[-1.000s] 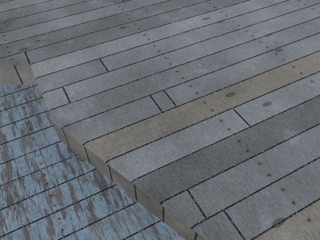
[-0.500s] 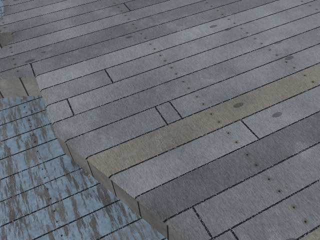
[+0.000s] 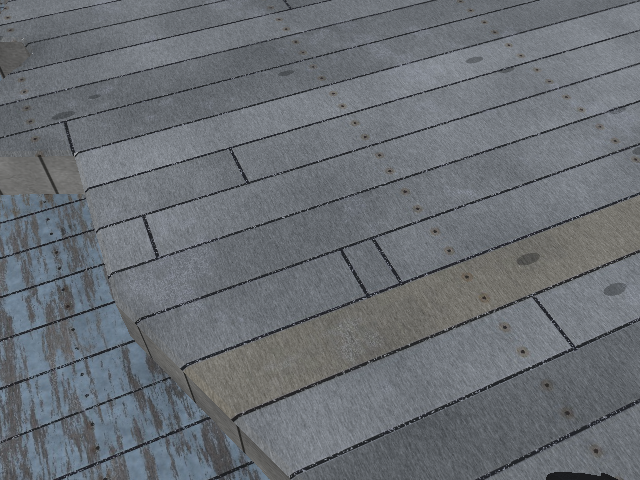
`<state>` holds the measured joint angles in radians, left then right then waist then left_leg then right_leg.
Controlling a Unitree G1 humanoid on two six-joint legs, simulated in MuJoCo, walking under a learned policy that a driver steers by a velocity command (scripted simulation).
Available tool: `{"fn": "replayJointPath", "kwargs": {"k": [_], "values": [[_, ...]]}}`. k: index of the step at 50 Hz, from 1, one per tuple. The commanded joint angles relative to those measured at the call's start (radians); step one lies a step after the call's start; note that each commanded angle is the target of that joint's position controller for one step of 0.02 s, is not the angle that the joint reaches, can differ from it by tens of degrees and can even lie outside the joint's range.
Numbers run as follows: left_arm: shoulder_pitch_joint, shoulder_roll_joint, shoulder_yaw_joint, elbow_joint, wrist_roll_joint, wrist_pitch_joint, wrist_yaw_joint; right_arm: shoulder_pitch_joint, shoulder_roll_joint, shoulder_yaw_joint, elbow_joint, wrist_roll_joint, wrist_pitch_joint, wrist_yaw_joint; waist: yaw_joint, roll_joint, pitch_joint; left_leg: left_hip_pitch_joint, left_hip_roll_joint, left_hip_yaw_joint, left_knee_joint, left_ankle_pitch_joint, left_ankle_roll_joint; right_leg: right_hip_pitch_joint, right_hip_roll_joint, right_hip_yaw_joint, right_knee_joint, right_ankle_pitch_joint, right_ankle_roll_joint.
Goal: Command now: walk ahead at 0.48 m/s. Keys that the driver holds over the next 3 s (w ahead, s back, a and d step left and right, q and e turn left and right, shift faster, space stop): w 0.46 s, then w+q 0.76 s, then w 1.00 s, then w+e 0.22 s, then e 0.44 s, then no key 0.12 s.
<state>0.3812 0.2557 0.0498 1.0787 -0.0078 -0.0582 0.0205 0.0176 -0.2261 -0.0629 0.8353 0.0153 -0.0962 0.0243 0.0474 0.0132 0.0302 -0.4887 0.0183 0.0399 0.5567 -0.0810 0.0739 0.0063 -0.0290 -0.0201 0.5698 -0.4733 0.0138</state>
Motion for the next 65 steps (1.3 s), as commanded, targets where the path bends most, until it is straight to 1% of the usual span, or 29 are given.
{"fn": "replayJointPath", "kwargs": {"k": [1,2,4,8,11,14,18,19,22,24,26,27,28,29,30,32,33,35,38,42,45,52,56,58,59,60,61,63,65], "values": [[0.114,0.028,-0.011,-0.035,-0.017,-0.044,-0.018,0.474,-0.221,-0.065,0.1,-0.014,0.008,0.0,-0.159,0.23,-0.393,0.868,0.354,-0.762,-0.255,-0.215,0.266,-0.688,0.076,0.123,0.839,-0.128,-0.028],[0.002,0.086,0.005,-0.074,-0.043,-0.06,-0.027,0.378,-0.174,-0.05,0.087,-0.008,0.003,-0.001,-0.146,0.156,-0.227,0.735,0.325,-0.626,-0.272,-0.303,0.217,-0.791,0.019,0.106,0.906,-0.061,-0.05],[-0.138,0.094,0.011,-0.122,-0.027,-0.066,-0.014,0.207,-0.113,-0.024,0.053,-0.019,-0.005,0.001,-0.092,0.025,-0.084,0.434,0.259,-0.436,-0.346,-0.235,0.17,-0.738,-0.077,0.071,0.824,0.123,-0.064],[-0.019,-0.008,0.004,-0.093,-0.031,-0.008,-0.003,0.302,-0.047,0.007,0.138,-0.029,-0.003,0.013,-0.03,0.103,-0.04,0.29,0.236,-0.327,-0.407,-0.149,0.208,-0.766,-0.078,0.035,1.134,0.06,-0.063],[-0.169,-0.089,-0.037,-0.194,-0.042,0.014,-0.004,0.412,-0.004,0.047,0.208,-0.027,0.032,0.018,-0.047,0.08,0.048,0.338,0.286,-0.367,-0.359,-0.379,0.189,-1.284,-0.068,0.035,1.688,-0.034,-0.083],[-0.289,-0.148,-0.088,-0.296,-0.033,-0.006,-0.024,0.501,0.032,0.086,0.254,-0.046,0.055,0.005,-0.059,-0.001,0.079,0.324,0.268,-0.299,-0.292,-0.272,0.136,-1.509,-0.029,0.099,1.832,0.059,-0.089],[-0.416,-0.103,-0.125,-0.428,0.013,-0.029,-0.021,0.418,-0.04,0.089,0.198,-0.04,0.058,-0.033,-0.033,-0.02,0.041,0.025,0.144,-0.117,-0.435,-0.204,0.118,-1.204,-0.056,-0.068,1.228,0.292,-0.02],[-0.483,-0.115,-0.127,-0.465,0.029,-0.038,-0.012,0.47,-0.053,0.08,0.211,-0.019,0.05,-0.048,-0.054,0.026,-0.008,0.066,0.183,-0.167,-0.51,-0.09,0.147,-1.101,-0.082,-0.085,1.152,0.317,-0.015],[-0.477,-0.123,-0.13,-0.466,0.003,-0.036,-0.012,0.554,-0.075,0.061,0.248,0.019,0.059,-0.07,-0.051,0.096,-0.027,0.409,0.211,-0.083,-0.495,0.329,0.131,-1.05,-0.092,-0.139,0.89,0.214,-0.058],[-0.478,-0.105,-0.114,-0.472,-0.004,-0.046,-0.037,0.582,-0.084,0.06,0.23,-0.003,0.075,-0.063,-0.026,0.161,-0.078,0.49,0.215,-0.044,-0.356,0.992,0.116,-0.821,0.029,-0.247,0.702,0.011,-0.105],[-0.315,-0.01,-0.065,-0.453,-0.028,-0.05,-0.051,0.572,-0.088,0.066,0.231,-0.038,0.069,-0.053,0.1,0.319,-0.173,0.604,0.248,-0.076,-0.111,1.583,0.115,-0.607,0.082,-0.142,0.549,0.017,-0.178],[-0.125,0.064,-0.038,-0.395,-0.011,-0.051,-0.058,0.519,-0.074,0.063,0.2,-0.042,0.046,-0.049,0.167,0.24,-0.306,0.396,0.2,-0.05,0.128,1.561,0.103,-0.304,-0.062,0.131,0.508,0.155,-0.262],[0.046,0.18,0.006,-0.337,0.037,-0.032,-0.052,0.509,-0.027,0.06,0.172,-0.008,0.018,-0.034,0.188,-0.128,-0.44,0.127,0.02,-0.09,0.443,0.765,0.038,-0.027,-0.246,0.603,0.109,0.004,-0.374],[0.127,0.188,0.011,-0.275,0.051,-0.017,-0.034,0.467,0.0,0.05,0.165,-0.014,-0.002,-0.003,0.179,-0.299,-0.47,-0.061,-0.138,-0.248,0.793,-0.126,0.011,0.055,-0.367,1.014,-0.245,-0.09,-0.411],[0.024,0.113,-0.008,-0.265,0.04,-0.022,-0.03,0.407,-0.002,0.025,0.124,0.011,0.0,0.011,0.107,-0.173,-0.298,-0.194,-0.12,-0.35,1.007,-0.202,0.017,-0.118,-0.414,0.949,-0.262,-0.185,-0.349],[-0.129,-0.057,-0.05,-0.218,0.024,-0.031,-0.055,0.185,0.027,0.034,-0.012,0.008,0.034,-0.004,0.019,-0.054,-0.002,-0.331,-0.007,-0.161,1.094,-0.141,0.063,-0.441,-0.361,0.532,-0.202,-0.2,-0.209],[-0.165,-0.119,-0.06,-0.19,0.04,-0.039,-0.063,0.223,0.013,0.022,-0.019,0.01,0.052,-0.019,-0.044,-0.024,0.006,-0.26,0.032,-0.158,1.046,-0.103,0.08,-0.533,-0.305,0.355,-0.198,-0.086,-0.143],[-0.195,-0.119,-0.05,-0.159,0.044,-0.049,-0.06,0.356,0.038,0.022,0.008,0.033,0.088,-0.028,-0.116,-0.104,0.019,-0.221,0.031,-0.152,1.04,-0.104,0.086,-0.528,-0.257,0.149,-0.251,0.035,-0.102],[-0.112,-0.068,-0.038,-0.108,0.028,-0.054,-0.046,0.285,0.038,0.03,-0.038,0.022,0.093,-0.035,-0.111,-0.073,0.046,-0.38,0.046,-0.158,0.937,-0.003,0.095,-0.384,-0.223,-0.01,-0.335,0.162,-0.081],[-0.063,0.017,-0.024,-0.146,0.042,-0.054,0.007,0.152,-0.022,0.02,-0.101,0.006,0.076,-0.016,-0.073,-0.077,-0.004,-0.318,0.022,-0.036,0.586,0.16,0.007,-0.311,-0.162,-0.187,-0.413,0.285,-0.121],[-0.045,0.088,-0.009,-0.176,0.034,-0.065,0.028,0.084,-0.037,0.012,-0.131,0.004,0.068,0.008,-0.042,-0.074,-0.024,-0.331,0.056,-0.031,0.445,0.204,-0.019,-0.139,-0.231,-0.174,-0.437,0.369,-0.144],[0.017,0.131,0.022,-0.22,0.009,-0.01,0.024,-0.078,-0.025,0.012,-0.226,0.017,0.064,0.057,0.046,-0.057,0.1,-0.388,0.066,0.057,0.156,0.008,0.007,0.157,-0.316,-0.237,-0.394,0.505,-0.16],[-0.021,0.232,0.052,-0.239,-0.015,0.017,0.015,0.107,-0.111,-0.034,-0.223,0.023,0.066,0.058,-0.076,-0.144,-0.014,-0.006,-0.081,0.179,0.094,-0.151,0.077,0.127,-0.279,-0.291,-0.045,1.3,-0.14],[-0.055,0.22,0.051,-0.268,-0.019,0.005,0.012,0.404,-0.238,-0.101,-0.159,0.017,0.072,0.027,-0.23,-0.097,-0.169,0.519,-0.072,0.03,-0.035,-0.058,0.153,-0.175,-0.207,-0.275,0.416,0.979,-0.082],[-0.039,0.064,0.01,-0.348,0.011,-0.033,0.01,0.392,-0.362,-0.121,-0.177,0.005,0.072,0.013,-0.13,0.209,-0.217,0.84,0.224,-0.533,-0.083,-0.092,0.337,-0.67,0.008,-0.234,0.859,0.048,-0.005],[-0.09,0.095,0.003,-0.392,-0.014,-0.09,-0.004,0.386,-0.286,-0.089,-0.208,-0.019,0.044,0.019,-0.141,0.107,-0.44,0.923,0.356,-0.94,-0.268,-0.185,0.444,-0.789,0.072,0.093,1.035,-0.081,-0.013],[-0.217,0.12,0.007,-0.435,-0.047,-0.113,-0.014,0.384,-0.212,-0.068,-0.195,-0.025,0.027,0.022,-0.167,0.047,-0.343,0.854,0.319,-0.767,-0.282,-0.101,0.364,-0.859,0.008,0.143,1.016,0.009,-0.04],[-0.192,0.115,0.004,-0.416,-0.02,-0.111,-0.008,0.276,-0.135,-0.041,-0.194,0.001,0.012,0.019,-0.077,-0.05,-0.186,0.593,0.222,-0.464,-0.257,0.074,0.263,-0.815,-0.086,0.119,0.819,0.13,-0.05],[-0.134,0.138,0.02,-0.403,-0.01,-0.071,-0.012,0.215,-0.116,-0.025,-0.216,-0.018,0.006,0.019,-0.014,-0.005,-0.134,0.402,0.176,-0.361,-0.298,0.196,0.242,-0.699,-0.117,0.111,0.744,0.2,-0.039]]}}
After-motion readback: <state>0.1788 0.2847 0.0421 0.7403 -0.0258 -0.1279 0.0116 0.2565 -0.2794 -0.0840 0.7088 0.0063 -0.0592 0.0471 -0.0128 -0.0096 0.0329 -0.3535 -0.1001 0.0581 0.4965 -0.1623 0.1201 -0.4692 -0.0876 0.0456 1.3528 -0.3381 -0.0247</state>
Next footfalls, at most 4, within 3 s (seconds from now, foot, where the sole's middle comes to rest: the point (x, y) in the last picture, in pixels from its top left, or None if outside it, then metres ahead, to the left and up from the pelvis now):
0.52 right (410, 467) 0.44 -0.11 -0.61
1.16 left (270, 326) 0.72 0.17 -0.61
1.68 right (308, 188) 1.11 0.11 -0.61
2.22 left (182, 145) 1.25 0.45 -0.61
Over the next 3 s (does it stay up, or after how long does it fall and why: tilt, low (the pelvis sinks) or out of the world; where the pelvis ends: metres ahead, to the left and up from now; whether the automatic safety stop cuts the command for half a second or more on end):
stays up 1.43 0.39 0.16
